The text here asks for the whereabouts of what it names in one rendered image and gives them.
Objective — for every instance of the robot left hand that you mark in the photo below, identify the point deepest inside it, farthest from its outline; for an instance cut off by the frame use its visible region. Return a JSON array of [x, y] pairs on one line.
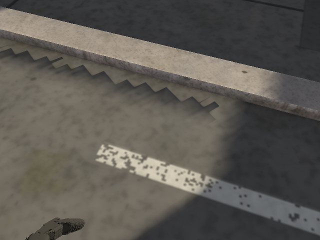
[[57, 227]]

